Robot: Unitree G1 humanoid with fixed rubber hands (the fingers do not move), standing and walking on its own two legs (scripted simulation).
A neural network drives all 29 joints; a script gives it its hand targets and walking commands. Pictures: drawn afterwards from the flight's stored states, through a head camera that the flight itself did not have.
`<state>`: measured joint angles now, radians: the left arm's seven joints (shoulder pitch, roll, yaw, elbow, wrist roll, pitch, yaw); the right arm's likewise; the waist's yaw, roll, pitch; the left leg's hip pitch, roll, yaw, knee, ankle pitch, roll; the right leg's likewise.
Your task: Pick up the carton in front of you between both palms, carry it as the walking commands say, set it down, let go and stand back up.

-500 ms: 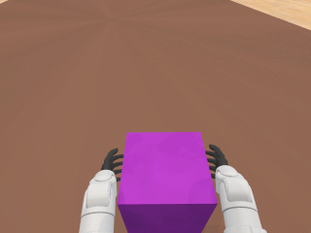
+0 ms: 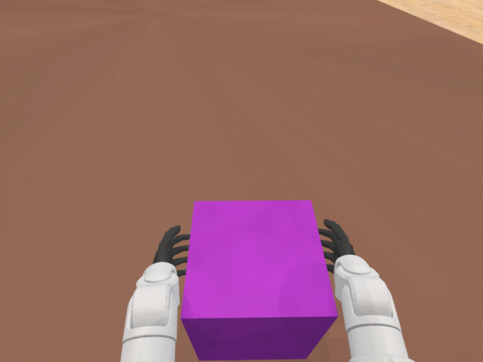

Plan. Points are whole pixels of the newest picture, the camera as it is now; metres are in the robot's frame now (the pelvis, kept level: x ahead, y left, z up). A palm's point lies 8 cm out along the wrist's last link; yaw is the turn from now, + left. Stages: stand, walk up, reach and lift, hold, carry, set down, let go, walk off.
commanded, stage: hold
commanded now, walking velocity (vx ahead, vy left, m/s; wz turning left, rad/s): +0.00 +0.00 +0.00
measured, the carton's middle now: (252, 283) +0.29 +0.00 -0.04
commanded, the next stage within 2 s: set down in 0.78 s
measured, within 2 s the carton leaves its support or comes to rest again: neither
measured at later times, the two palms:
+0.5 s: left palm (163, 269) +0.28 +0.15 +0.04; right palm (348, 273) +0.26 -0.15 +0.05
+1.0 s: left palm (169, 255) +0.31 +0.15 +0.03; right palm (341, 256) +0.30 -0.15 +0.04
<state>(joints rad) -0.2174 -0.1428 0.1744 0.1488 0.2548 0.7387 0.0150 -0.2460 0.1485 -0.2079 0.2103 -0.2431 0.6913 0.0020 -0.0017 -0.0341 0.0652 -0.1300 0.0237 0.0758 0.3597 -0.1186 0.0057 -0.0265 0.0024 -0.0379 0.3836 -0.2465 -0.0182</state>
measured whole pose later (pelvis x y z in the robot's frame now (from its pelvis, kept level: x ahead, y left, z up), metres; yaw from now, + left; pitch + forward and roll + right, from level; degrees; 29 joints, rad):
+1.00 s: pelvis +0.00 +0.01 +0.00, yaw -4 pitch -7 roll +0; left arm -0.37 -0.18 0.33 0.33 0.34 0.67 -0.03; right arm -0.38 0.19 -0.36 0.37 -0.32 0.63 0.03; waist 0.02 -0.04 0.08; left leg -0.13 -0.01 0.06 0.41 -0.16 0.03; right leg -0.05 0.01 0.03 0.44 -0.27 0.00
